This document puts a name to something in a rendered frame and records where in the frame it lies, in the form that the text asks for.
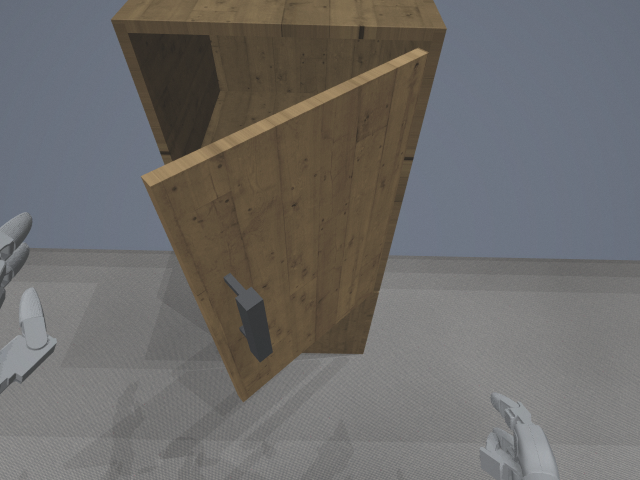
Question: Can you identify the handle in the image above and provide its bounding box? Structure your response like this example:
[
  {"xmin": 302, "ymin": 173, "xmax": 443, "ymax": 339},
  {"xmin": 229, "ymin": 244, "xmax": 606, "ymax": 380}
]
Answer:
[{"xmin": 224, "ymin": 273, "xmax": 273, "ymax": 362}]

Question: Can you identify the robot right hand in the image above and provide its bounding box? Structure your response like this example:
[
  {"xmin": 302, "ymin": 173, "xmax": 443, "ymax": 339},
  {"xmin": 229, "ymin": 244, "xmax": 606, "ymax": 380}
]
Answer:
[{"xmin": 480, "ymin": 392, "xmax": 560, "ymax": 480}]

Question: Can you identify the robot left hand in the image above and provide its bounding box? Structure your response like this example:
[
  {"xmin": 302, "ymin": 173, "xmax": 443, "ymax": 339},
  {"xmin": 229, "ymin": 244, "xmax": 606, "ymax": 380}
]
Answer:
[{"xmin": 0, "ymin": 212, "xmax": 57, "ymax": 394}]

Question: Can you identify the cupboard door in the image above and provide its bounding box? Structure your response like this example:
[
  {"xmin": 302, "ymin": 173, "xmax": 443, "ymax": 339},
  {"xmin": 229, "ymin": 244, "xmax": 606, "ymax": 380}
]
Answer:
[{"xmin": 141, "ymin": 48, "xmax": 429, "ymax": 402}]

